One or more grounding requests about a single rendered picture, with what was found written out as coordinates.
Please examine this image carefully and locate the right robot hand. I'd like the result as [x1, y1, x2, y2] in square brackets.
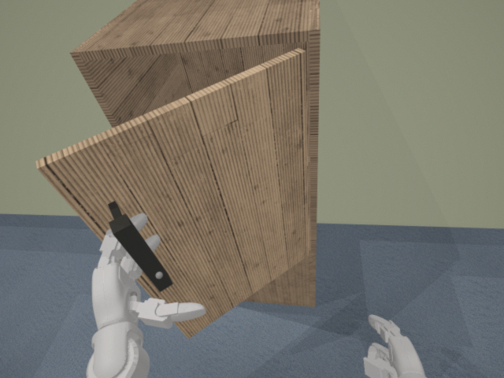
[363, 314, 425, 378]

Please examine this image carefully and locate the robot left forearm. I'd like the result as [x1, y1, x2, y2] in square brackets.
[87, 321, 150, 378]

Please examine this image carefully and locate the left robot hand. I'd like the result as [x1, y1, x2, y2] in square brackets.
[92, 213, 206, 330]

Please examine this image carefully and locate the cupboard door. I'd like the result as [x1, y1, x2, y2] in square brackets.
[36, 48, 309, 339]

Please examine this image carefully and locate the handle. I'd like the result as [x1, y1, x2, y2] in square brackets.
[108, 201, 173, 292]

